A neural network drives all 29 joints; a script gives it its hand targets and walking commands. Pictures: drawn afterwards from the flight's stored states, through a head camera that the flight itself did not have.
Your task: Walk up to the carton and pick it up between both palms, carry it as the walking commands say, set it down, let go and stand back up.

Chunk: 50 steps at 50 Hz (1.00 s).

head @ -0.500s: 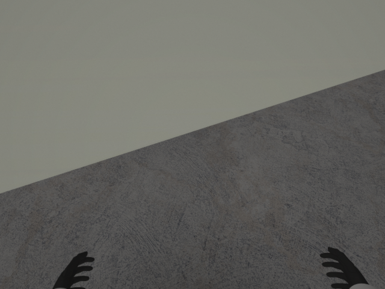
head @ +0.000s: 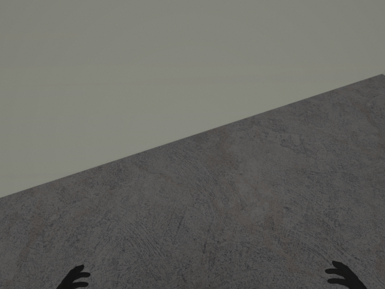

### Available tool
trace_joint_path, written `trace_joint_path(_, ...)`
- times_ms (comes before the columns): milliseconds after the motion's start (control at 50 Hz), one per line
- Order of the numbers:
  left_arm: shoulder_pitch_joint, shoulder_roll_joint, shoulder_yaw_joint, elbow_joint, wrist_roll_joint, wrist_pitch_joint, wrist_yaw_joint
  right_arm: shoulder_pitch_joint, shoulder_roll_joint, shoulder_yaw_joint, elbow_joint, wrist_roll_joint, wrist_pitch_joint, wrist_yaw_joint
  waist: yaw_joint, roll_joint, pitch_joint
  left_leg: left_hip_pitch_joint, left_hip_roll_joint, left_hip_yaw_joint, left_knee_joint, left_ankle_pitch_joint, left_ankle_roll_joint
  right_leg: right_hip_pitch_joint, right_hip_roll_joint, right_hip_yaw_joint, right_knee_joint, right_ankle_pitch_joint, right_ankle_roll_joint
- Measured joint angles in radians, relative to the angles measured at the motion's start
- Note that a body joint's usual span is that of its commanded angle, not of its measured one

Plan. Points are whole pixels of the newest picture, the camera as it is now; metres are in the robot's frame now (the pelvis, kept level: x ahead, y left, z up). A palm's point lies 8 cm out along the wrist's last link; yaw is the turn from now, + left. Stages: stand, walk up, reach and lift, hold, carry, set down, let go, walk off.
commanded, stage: stand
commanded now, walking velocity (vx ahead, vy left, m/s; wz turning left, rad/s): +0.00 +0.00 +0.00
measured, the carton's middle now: out of the picture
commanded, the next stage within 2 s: walk up in 0.48 s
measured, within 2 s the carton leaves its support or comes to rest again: neither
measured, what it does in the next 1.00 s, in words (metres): steps on the spot: left foot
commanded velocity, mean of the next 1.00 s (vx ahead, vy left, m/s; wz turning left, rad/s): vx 0.00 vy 0.00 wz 0.00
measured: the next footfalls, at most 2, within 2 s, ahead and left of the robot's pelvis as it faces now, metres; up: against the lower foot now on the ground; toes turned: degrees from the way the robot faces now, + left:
left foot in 0.98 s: +0.06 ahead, +0.20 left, +0.00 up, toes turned +6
right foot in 1.24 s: +0.07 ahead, +0.05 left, +0.00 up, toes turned +8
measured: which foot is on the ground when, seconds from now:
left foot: down 0.00-0.72, up 0.74-0.96, down 0.98-1.00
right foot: down 0.00-0.98, up 1.00-1.00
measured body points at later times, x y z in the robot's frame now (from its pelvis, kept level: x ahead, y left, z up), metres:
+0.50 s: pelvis +0.00 +0.00 +0.00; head +0.01 +0.00 +0.45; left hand +0.11 +0.32 -0.11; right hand +0.11 -0.32 -0.11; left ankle +0.01 +0.12 -0.74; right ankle +0.01 -0.12 -0.74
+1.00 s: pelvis -0.02 +0.07 -0.02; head +0.01 +0.08 +0.43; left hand +0.04 +0.45 -0.10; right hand +0.19 -0.25 -0.08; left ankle +0.02 +0.20 -0.75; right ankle +0.01 -0.11 -0.74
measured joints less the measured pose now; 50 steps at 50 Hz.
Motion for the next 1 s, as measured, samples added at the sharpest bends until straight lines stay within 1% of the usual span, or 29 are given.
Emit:
trace_joint_path(260, -0.001, 0.001, 0.0, 0.038, 0.0, 0.005, 0.001, -0.001, -0.002, 0.0, 0.039, 0.001, 0.004, -0.002, 0.001, 0.0, 0.001, 0.016, 0.0, 0.001, -0.035, 0.019, -0.001, 0.015, 0.001, 0.001, -0.034, 0.019, 0.0)
trace_joint_path(660, -0.004, 0.003, 0.001, 0.052, -0.001, 0.009, 0.003, -0.003, -0.005, 0.001, 0.051, 0.002, 0.007, -0.004, 0.001, 0.0, 0.001, 0.028, 0.001, 0.001, -0.056, 0.024, -0.002, 0.027, 0.001, 0.001, -0.055, 0.024, 0.0)
trace_joint_path(700, 0.01, 0.007, 0.017, 0.018, -0.005, 0.008, 0.008, 0.013, -0.014, -0.012, -0.005, -0.023, 0.027, 0.02, -0.002, 0.004, -0.018, -0.026, -0.001, -0.007, -0.009, 0.013, -0.001, -0.016, -0.001, -0.007, -0.023, 0.012, -0.003)
trace_joint_path(720, 0.021, 0.013, 0.028, -0.007, -0.006, 0.006, 0.012, 0.019, -0.021, -0.019, -0.039, -0.029, 0.035, 0.033, -0.003, 0.005, -0.024, -0.068, -0.004, -0.013, 0.04, 0.008, -0.001, -0.038, -0.004, -0.013, -0.004, 0.005, -0.005)
trace_joint_path(760, 0.046, 0.027, 0.046, -0.053, -0.002, 0.002, 0.023, 0.023, -0.039, -0.033, -0.107, -0.039, 0.053, 0.055, -0.001, 0.006, -0.026, -0.174, -0.027, -0.047, 0.226, -0.089, 0.0, -0.074, -0.017, -0.024, 0.021, -0.004, -0.012)
trace_joint_path(800, 0.071, 0.043, 0.057, -0.085, 0.0, 0.001, 0.032, 0.021, -0.063, -0.044, -0.162, -0.042, 0.066, 0.071, 0.0, 0.013, -0.022, -0.264, -0.048, -0.087, 0.397, -0.141, -0.001, -0.094, -0.03, -0.036, 0.033, -0.006, -0.012)
trace_joint_path(840, 0.091, 0.061, 0.066, -0.107, 0.006, 0.003, 0.035, 0.019, -0.084, -0.052, -0.202, -0.043, 0.072, 0.085, 0.0, 0.019, -0.018, -0.314, -0.047, -0.103, 0.462, -0.144, -0.008, -0.106, -0.047, -0.047, 0.043, -0.008, -0.001)
trace_joint_path(900, 0.108, 0.095, 0.08, -0.137, 0.018, 0.003, 0.035, 0.018, -0.103, -0.058, -0.233, -0.045, 0.08, 0.106, 0.007, 0.012, -0.014, -0.329, -0.017, -0.084, 0.416, -0.136, -0.014, -0.129, -0.08, -0.06, 0.079, -0.025, 0.019)
trace_joint_path(960, 0.117, 0.13, 0.085, -0.167, 0.022, 0.003, 0.03, 0.024, -0.111, -0.061, -0.251, -0.047, 0.078, 0.118, 0.009, -0.006, -0.017, -0.275, 0.006, -0.049, 0.246, -0.084, -0.003, -0.162, -0.127, -0.069, 0.151, -0.063, 0.037)
trace_joint_path(980, 0.121, 0.139, 0.085, -0.176, 0.021, 0.004, 0.028, 0.029, -0.117, -0.064, -0.258, -0.052, 0.073, 0.118, 0.007, -0.01, -0.022, -0.25, 0.002, -0.048, 0.181, -0.039, 0.004, -0.182, -0.142, -0.07, 0.198, -0.088, 0.033)
trace_joint_path(1000, 0.119, 0.144, 0.087, -0.18, 0.017, 0.009, 0.029, 0.032, -0.112, -0.063, -0.262, -0.056, 0.07, 0.114, 0.004, -0.021, -0.024, -0.262, -0.015, -0.047, 0.186, -0.01, 0.005, -0.211, -0.146, -0.052, 0.255, -0.156, 0.023)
